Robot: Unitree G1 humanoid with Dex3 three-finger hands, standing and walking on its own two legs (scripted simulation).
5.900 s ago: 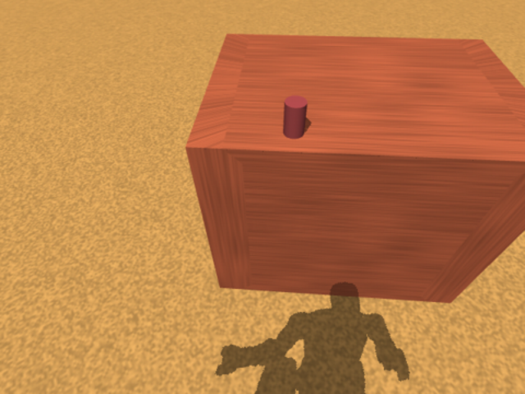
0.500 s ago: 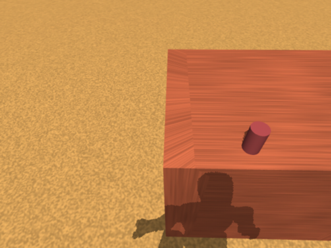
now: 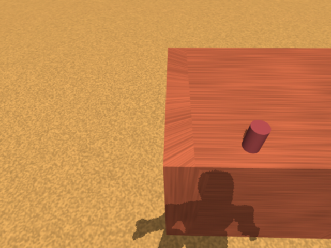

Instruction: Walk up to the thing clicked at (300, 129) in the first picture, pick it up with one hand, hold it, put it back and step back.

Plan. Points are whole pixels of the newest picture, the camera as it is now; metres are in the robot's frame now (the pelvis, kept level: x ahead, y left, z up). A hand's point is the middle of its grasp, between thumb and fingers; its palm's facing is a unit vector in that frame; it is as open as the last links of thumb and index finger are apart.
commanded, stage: stand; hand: right
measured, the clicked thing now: (255, 137) +0.42 -0.22 +0.01
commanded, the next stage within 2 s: rise first in 0.04 s
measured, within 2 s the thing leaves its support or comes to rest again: neither
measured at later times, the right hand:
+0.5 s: hand out of the picture +0.17 -0.26 -0.11, palm faces +0.23 +0.92 -0.33, open 13.7 cm
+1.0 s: hand (310, 230) +0.18 -0.27 +0.02, palm faces +0.33 +0.87 -0.37, open 17.5 cm
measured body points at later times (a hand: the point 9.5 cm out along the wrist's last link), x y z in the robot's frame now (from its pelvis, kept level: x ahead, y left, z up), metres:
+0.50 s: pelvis +0.00 +0.00 -0.01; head +0.03 +0.00 +0.44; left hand +0.16 +0.28 -0.11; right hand +0.15 -0.31 -0.08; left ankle +0.01 +0.13 -0.75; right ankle -0.04 -0.13 -0.75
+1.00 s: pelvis +0.01 +0.00 -0.01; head +0.01 +0.02 +0.44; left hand +0.17 +0.26 -0.10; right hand +0.16 -0.31 +0.04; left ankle +0.01 +0.13 -0.75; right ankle -0.04 -0.13 -0.75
